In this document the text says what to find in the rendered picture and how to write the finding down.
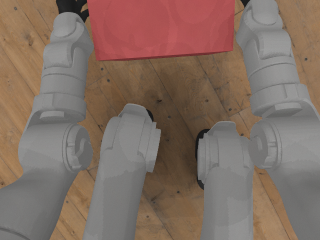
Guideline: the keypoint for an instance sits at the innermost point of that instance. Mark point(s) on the robot right forearm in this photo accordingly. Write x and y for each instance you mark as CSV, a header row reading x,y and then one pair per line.
x,y
270,64

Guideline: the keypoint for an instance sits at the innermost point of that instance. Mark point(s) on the robot right foot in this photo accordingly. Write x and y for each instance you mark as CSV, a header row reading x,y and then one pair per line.
x,y
199,136

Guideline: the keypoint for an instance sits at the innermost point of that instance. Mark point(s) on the robot left forearm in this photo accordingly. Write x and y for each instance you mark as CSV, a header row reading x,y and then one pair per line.
x,y
64,74

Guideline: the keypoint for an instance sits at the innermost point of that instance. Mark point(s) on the carton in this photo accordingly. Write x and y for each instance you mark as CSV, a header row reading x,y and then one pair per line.
x,y
125,30

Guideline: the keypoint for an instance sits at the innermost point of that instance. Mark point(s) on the robot left upper arm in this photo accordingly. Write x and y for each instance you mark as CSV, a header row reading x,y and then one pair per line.
x,y
51,156

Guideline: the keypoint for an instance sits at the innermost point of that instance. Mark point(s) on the left robot hand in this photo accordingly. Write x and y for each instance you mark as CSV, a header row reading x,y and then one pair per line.
x,y
74,6

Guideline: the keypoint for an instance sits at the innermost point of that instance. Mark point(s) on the robot right thigh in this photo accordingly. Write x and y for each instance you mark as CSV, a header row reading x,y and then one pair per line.
x,y
228,187

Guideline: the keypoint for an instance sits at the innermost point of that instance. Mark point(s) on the robot right upper arm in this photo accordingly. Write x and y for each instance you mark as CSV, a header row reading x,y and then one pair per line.
x,y
288,148

